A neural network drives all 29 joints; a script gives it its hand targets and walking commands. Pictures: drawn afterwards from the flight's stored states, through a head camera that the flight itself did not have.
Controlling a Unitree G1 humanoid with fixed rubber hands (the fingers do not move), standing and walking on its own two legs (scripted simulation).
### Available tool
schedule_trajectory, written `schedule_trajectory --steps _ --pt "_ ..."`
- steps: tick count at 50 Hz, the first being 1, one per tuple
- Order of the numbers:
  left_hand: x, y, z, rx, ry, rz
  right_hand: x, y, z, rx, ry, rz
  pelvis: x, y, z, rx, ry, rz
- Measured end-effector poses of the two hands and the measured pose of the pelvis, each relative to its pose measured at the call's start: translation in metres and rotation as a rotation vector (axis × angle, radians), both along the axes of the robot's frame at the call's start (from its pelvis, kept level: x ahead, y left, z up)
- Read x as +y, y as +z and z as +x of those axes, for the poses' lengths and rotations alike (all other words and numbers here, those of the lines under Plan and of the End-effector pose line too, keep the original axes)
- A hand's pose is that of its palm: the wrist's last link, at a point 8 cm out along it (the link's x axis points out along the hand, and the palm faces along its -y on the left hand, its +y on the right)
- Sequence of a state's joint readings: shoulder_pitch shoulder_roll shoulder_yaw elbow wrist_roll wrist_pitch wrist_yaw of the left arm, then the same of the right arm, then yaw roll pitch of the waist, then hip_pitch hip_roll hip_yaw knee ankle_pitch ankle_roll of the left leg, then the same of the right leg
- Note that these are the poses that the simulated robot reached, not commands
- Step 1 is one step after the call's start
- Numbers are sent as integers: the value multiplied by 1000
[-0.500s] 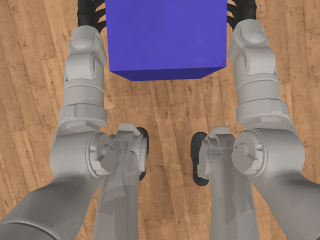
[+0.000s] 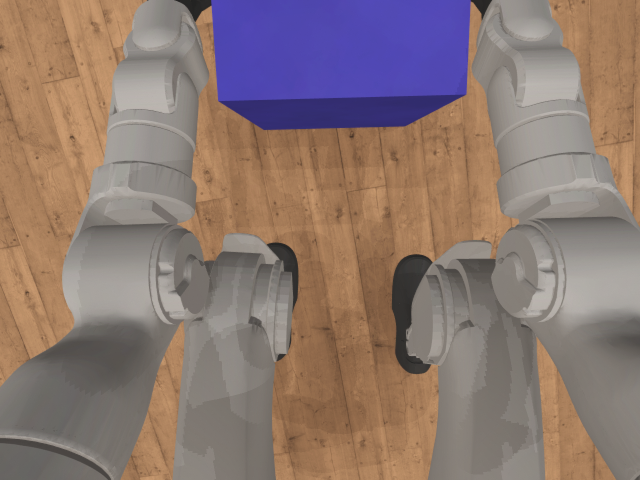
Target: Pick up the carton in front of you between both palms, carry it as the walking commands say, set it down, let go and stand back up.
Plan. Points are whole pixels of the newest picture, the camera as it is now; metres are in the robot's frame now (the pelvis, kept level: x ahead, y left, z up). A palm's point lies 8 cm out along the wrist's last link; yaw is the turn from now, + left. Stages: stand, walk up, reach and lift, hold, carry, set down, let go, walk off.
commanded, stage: set down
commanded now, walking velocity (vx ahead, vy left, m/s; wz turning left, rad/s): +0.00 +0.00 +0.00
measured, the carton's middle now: (335, 24) +0.54 +0.04 -0.24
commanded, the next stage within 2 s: none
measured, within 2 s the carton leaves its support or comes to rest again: rests again in 0.88 s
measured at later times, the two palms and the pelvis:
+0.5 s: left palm (172, 11) +0.53 +0.19 -0.17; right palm (501, 1) +0.54 -0.12 -0.17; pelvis -0.01 +0.00 -0.01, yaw +0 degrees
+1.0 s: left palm (169, 36) +0.51 +0.21 -0.20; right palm (516, 23) +0.54 -0.15 -0.20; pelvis -0.01 +0.00 -0.01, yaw +0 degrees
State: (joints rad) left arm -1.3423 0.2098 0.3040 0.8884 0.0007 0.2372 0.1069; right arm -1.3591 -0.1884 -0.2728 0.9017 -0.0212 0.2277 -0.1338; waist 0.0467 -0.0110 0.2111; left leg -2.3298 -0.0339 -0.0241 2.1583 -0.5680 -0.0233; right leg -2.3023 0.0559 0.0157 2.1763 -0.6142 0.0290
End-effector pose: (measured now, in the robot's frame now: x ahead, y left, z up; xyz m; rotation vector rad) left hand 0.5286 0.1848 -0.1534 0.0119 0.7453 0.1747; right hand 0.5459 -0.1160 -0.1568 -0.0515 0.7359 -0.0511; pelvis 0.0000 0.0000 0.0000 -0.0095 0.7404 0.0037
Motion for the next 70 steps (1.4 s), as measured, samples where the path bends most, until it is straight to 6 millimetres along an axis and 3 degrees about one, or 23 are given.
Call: schedule_trajectory --steps 14,44,52,56,62,70 --pt "3 -9 -3 3 -22 -4 -1 -8 -5 2 29 26 -2 -9 -11 -77 -10 10" --pt "9 -19 -1 -14 -60 -35 -6 -20 1 -12 97 44 -3 -12 -14 -142 -7 13" --pt "32 -47 -18 28 22 37 -44 -46 -11 17 4 -45 -3 -11 -10 -154 -7 14" --pt "40 -38 -10 -12 36 43 -52 -35 -2 -21 -7 -46 -2 -14 -7 -150 -9 14" --pt "38 -4 2 -82 37 28 -41 0 13 -83 -1 -32 -2 -10 -7 -125 -4 12" --pt "33 64 0 -107 37 27 -35 68 11 -97 -13 -37 -1 31 -5 -48 3 4"
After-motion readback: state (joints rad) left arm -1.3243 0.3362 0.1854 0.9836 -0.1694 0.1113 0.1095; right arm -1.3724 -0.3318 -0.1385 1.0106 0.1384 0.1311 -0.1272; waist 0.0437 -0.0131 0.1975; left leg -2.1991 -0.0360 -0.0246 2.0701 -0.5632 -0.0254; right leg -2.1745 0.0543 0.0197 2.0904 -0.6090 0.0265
